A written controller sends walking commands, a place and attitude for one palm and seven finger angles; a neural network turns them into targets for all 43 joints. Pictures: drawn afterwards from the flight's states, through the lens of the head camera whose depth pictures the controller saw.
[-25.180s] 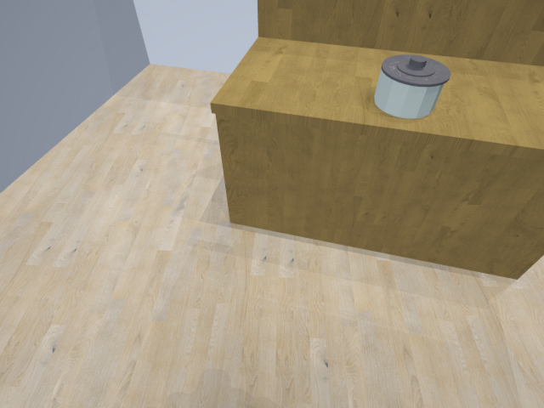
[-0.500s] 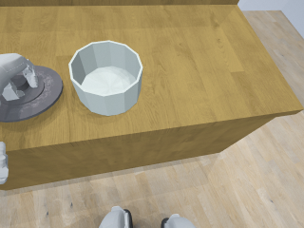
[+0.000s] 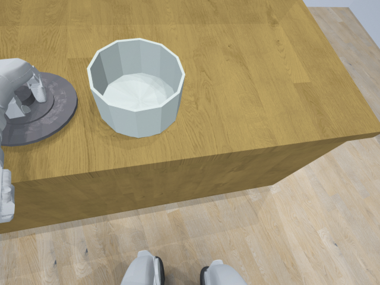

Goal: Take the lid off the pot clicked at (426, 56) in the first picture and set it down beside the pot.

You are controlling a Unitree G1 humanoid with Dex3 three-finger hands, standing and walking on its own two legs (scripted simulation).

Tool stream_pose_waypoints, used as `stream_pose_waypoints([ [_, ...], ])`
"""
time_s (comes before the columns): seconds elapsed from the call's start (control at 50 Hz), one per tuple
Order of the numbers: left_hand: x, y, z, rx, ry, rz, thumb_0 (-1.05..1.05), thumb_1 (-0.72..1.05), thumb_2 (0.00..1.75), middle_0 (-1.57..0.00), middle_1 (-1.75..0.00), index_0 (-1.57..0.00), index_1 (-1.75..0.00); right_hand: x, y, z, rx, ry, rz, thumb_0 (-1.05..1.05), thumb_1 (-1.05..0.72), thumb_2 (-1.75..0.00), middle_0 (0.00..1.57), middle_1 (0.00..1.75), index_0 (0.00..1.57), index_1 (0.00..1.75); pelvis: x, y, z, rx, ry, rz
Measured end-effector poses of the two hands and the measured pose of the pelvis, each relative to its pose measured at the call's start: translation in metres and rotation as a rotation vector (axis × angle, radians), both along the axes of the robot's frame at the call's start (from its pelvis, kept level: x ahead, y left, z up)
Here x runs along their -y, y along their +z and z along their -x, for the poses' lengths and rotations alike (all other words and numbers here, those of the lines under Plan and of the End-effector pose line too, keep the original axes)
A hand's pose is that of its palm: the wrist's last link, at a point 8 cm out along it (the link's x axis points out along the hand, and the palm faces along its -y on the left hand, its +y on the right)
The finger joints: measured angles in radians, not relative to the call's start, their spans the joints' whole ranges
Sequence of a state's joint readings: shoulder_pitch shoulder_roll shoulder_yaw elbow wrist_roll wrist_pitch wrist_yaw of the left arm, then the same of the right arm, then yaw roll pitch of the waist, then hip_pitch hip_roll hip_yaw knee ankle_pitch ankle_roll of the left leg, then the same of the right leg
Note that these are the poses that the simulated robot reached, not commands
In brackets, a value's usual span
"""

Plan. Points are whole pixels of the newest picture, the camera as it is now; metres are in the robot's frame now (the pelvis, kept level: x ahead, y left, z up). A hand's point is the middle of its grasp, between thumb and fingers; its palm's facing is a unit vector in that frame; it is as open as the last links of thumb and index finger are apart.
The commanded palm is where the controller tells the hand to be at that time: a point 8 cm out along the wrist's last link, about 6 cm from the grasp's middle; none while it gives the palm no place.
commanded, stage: lower the lid onto the table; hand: left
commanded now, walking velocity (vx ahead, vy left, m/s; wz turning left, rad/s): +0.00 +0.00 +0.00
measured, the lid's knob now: (20, 96) +0.51 +0.34 +0.00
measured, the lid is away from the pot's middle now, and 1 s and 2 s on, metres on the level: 0.25 0.26 0.26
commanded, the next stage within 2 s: open the fingers wide in 0.12 s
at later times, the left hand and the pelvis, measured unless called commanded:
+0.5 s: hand (16, 105) +0.48 +0.33 +0.01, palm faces -0.42 -0.14 -0.90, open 6.2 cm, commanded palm +0.51 +0.31 +0.06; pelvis -0.02 +0.01 -0.02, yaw -1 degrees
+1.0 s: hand (13, 107) +0.47 +0.34 +0.01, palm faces -0.41 -0.16 -0.90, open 8.5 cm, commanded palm +0.50 +0.31 +0.06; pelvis -0.02 +0.01 -0.02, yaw +0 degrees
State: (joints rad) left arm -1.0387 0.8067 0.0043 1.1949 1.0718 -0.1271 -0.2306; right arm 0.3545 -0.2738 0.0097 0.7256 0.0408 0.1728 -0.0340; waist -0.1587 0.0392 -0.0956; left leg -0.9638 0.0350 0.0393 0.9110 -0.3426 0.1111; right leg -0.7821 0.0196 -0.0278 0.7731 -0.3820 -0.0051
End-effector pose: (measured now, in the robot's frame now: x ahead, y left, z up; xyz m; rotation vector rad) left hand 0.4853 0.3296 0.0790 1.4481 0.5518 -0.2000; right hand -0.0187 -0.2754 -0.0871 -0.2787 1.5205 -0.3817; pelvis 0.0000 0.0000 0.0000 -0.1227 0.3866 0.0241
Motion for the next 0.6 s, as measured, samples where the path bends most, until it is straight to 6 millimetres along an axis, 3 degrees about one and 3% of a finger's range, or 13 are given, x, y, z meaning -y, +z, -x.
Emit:
stream_pose_waypoints([
  [0.6, -0.008, -0.010, 0.003, 0.027, 0.036, -0.006, 0.02, 0.27, 0.88, -0.44, -0.94, -0.82, -1.05, -0.016, -0.014, 0.017, 0.025, 0.000, -0.017, 0.00, -0.90, -0.90, 0.20, 0.30, 0.21, 0.30, -0.012, -0.018, 0.019, -0.020, -0.007, 0.016],
])
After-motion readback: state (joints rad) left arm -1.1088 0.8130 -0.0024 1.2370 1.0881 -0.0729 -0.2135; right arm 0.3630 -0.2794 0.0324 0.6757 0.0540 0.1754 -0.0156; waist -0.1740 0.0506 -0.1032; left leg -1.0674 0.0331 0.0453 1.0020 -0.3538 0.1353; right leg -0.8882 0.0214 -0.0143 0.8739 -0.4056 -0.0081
